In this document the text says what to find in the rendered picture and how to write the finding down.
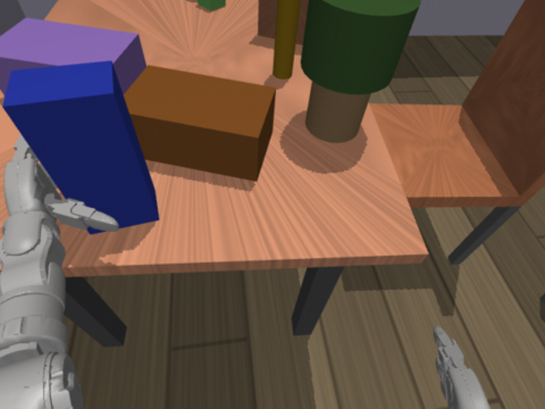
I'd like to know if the potted plant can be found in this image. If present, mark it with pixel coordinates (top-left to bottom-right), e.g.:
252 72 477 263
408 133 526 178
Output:
301 0 421 143

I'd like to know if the right robot hand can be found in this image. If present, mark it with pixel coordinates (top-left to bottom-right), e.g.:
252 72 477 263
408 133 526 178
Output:
433 325 491 409

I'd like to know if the table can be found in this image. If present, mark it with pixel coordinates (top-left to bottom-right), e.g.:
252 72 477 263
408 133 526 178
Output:
0 0 428 347

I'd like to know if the chair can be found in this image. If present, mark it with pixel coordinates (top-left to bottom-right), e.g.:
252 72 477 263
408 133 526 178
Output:
353 0 545 267

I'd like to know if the left robot hand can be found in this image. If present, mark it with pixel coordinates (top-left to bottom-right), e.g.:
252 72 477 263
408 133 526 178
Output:
4 134 119 232

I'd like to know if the left robot arm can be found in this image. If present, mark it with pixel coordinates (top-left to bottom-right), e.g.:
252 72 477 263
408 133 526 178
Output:
0 210 83 409

